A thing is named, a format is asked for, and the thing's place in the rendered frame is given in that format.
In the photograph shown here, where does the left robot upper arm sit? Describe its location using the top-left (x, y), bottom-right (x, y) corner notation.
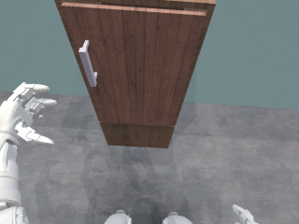
top-left (0, 206), bottom-right (30, 224)

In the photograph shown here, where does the left robot hand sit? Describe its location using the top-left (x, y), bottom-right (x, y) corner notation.
top-left (0, 82), bottom-right (58, 147)

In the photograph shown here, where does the cupboard door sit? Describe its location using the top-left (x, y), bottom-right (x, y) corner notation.
top-left (61, 2), bottom-right (206, 127)

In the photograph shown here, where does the right robot hand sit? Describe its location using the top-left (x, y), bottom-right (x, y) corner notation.
top-left (233, 204), bottom-right (258, 224)

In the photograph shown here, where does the handle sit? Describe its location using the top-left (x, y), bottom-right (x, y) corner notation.
top-left (78, 40), bottom-right (98, 87)

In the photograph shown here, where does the robot right shin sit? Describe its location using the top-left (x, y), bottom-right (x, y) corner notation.
top-left (167, 212), bottom-right (178, 218)

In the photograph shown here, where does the right robot thigh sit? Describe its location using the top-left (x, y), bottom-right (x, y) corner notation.
top-left (163, 215), bottom-right (192, 224)

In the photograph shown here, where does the robot left forearm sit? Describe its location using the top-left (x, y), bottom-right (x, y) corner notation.
top-left (0, 132), bottom-right (21, 211)

